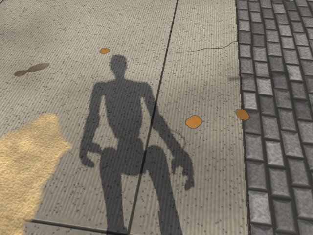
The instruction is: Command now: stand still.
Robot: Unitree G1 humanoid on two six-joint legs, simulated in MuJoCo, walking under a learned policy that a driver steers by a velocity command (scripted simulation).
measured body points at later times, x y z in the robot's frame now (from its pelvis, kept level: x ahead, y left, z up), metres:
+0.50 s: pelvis -0.01 +0.01 +0.00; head +0.00 +0.01 +0.45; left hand +0.06 +0.25 -0.15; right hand -0.02 -0.23 -0.15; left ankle -0.05 +0.13 -0.73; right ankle +0.04 -0.11 -0.73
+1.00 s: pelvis -0.01 +0.01 +0.00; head +0.01 +0.01 +0.45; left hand +0.04 +0.25 -0.15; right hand -0.04 -0.22 -0.15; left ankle -0.05 +0.13 -0.73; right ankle +0.04 -0.11 -0.73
